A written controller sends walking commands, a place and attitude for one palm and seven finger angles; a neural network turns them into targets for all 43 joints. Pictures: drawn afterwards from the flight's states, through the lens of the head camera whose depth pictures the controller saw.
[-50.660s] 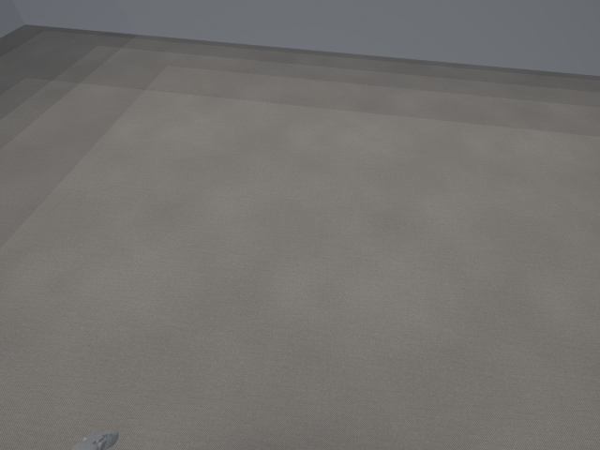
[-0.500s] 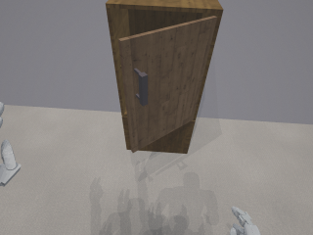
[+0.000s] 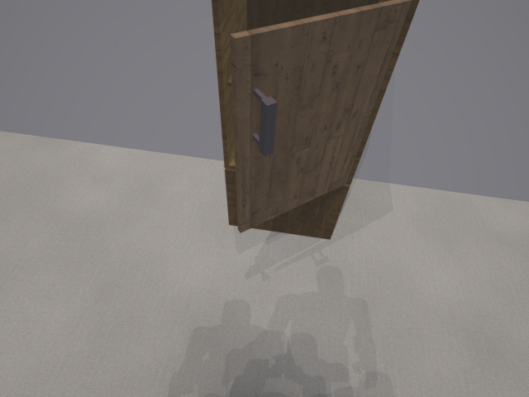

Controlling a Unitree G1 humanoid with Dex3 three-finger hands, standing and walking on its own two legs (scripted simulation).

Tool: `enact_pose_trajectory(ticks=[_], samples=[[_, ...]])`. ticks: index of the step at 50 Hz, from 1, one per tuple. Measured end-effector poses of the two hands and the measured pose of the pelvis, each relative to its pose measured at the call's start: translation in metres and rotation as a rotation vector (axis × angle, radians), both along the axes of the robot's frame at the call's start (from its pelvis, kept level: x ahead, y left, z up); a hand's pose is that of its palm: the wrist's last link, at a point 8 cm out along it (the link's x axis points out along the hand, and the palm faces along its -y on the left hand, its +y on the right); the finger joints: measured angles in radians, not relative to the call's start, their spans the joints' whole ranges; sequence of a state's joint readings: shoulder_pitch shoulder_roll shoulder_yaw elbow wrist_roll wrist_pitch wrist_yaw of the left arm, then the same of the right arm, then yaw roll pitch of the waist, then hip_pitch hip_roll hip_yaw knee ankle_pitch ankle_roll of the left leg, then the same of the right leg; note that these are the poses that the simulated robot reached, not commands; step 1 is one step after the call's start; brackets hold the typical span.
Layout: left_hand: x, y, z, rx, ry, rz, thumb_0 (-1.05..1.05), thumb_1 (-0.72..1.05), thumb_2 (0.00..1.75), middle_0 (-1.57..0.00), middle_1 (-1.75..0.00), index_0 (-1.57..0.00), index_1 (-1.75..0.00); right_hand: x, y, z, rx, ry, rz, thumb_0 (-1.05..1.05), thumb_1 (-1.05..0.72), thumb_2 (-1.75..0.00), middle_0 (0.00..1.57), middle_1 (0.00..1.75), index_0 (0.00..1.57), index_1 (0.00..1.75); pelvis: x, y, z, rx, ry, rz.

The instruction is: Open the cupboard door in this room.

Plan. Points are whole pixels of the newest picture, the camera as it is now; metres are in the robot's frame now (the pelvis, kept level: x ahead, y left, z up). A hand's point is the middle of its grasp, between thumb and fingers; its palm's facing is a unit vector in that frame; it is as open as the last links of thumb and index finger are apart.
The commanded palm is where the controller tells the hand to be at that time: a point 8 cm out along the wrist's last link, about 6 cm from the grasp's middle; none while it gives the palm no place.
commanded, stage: let the arm hang, fingers relaxed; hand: left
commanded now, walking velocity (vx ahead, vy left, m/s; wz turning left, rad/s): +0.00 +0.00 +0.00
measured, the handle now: (262, 122) +0.61 +0.04 +0.06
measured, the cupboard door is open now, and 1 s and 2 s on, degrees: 39 39 39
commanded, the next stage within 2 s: look to check the result in 0.74 s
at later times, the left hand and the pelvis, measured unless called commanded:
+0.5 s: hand out of the picture -0.01 +0.17 -0.17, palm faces +0.04 -0.98 -0.19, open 7.3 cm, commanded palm none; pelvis +0.00 +0.01 +0.00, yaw +0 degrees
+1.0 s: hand out of the picture +0.02 +0.19 -0.17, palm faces +0.03 -0.98 -0.22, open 7.3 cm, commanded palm none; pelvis +0.01 +0.00 +0.01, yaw +0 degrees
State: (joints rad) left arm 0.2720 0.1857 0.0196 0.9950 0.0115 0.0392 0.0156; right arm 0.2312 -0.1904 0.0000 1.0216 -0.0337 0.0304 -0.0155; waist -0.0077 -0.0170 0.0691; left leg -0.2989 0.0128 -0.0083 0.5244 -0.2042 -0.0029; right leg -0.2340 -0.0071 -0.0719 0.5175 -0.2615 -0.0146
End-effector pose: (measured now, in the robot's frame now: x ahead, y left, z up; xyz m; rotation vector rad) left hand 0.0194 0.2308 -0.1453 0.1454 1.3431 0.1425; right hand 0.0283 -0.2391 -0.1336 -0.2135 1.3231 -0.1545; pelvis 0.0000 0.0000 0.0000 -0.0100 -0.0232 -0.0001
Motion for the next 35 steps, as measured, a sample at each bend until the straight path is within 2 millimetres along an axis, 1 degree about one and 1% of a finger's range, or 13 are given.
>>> enact_pose_trajectory(ticks=[3,6,8,11,15,22,28,35], samples=[[-0.033,0.006,0.003,0.011,0.091,0.028,-0.01,0.99,0.90,-0.21,-0.30,-0.21,-0.30,-0.026,0.007,-0.003,0.019,0.089,-0.013,0.00,-0.90,-0.90,0.20,0.30,0.20,0.30,-0.001,0.001,0.003,-0.003,0.001,0.005],[-0.059,0.010,0.008,0.027,0.161,0.045,-0.01,0.96,0.90,-0.20,-0.30,-0.21,-0.30,-0.043,0.016,-0.006,0.043,0.139,-0.031,0.00,-0.90,-0.90,0.20,0.30,0.20,0.30,-0.002,0.002,0.005,-0.001,0.000,0.006],[-0.070,0.012,0.011,0.036,0.192,0.052,0.00,0.95,0.90,-0.20,-0.30,-0.21,-0.30,-0.051,0.021,-0.008,0.058,0.156,-0.042,0.00,-0.90,-0.90,0.20,0.30,0.20,0.30,-0.002,0.003,0.005,0.000,-0.002,0.005],[-0.078,0.012,0.014,0.043,0.212,0.057,0.00,0.93,0.90,-0.20,-0.30,-0.20,-0.30,-0.058,0.030,-0.011,0.080,0.165,-0.054,0.00,-0.90,-0.90,0.20,0.30,0.20,0.30,-0.003,0.004,0.005,0.002,-0.005,0.002],[-0.074,0.009,0.013,0.041,0.195,0.056,0.00,0.92,0.90,-0.20,-0.30,-0.20,-0.30,-0.060,0.039,-0.015,0.103,0.158,-0.063,0.00,-0.90,-0.90,0.20,0.30,0.20,0.30,-0.004,0.005,0.005,0.004,-0.008,0.000],[-0.045,-0.003,0.008,0.012,0.109,0.040,0.00,0.91,0.90,-0.20,-0.30,-0.20,-0.30,-0.053,0.046,-0.017,0.118,0.123,-0.069,0.00,-0.90,-0.90,0.20,0.30,0.20,0.30,-0.004,0.006,0.004,0.008,-0.006,-0.002],[-0.021,-0.011,0.005,-0.011,0.047,0.025,0.00,0.91,0.90,-0.20,-0.30,-0.20,-0.30,-0.048,0.044,-0.015,0.108,0.104,-0.075,0.00,-0.91,-0.90,0.20,0.30,0.20,0.30,-0.001,0.006,0.004,0.010,-0.005,-0.003],[-0.014,-0.007,0.006,0.000,0.044,0.021,0.00,0.92,0.90,-0.20,-0.30,-0.20,-0.30,-0.043,0.037,-0.012,0.092,0.098,-0.079,0.00,-0.91,-0.90,0.20,0.30,0.20,0.30,0.003,0.004,0.005,0.011,-0.005,-0.004]])
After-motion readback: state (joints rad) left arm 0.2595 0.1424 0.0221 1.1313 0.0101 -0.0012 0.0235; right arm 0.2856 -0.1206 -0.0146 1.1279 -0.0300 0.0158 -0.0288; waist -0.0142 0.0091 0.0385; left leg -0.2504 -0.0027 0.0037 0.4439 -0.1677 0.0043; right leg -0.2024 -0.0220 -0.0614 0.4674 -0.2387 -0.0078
